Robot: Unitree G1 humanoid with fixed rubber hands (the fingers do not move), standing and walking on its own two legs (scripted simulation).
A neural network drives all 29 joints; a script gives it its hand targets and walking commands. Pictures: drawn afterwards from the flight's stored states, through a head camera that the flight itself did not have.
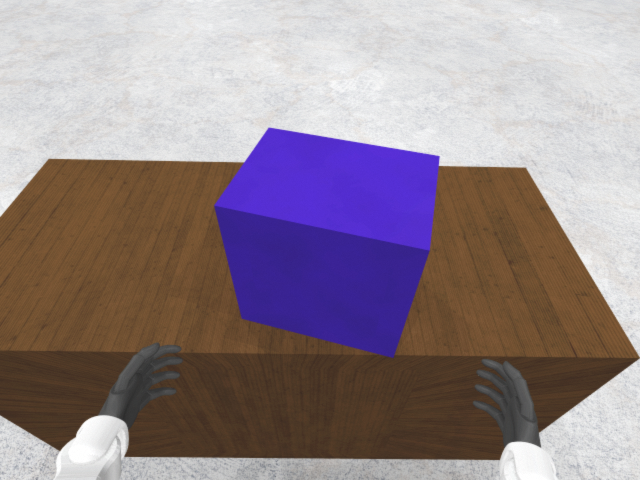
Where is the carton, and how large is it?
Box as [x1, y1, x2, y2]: [214, 128, 439, 357]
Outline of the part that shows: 268,128 214,205 241,317 252,321 393,357 429,250 439,156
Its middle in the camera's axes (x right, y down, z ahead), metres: +0.02 +0.01 +0.63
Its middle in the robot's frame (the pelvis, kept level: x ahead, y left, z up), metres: +0.45 +0.03 +0.01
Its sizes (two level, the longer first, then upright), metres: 0.270 0.195 0.269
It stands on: a pedestal, 0.64 m high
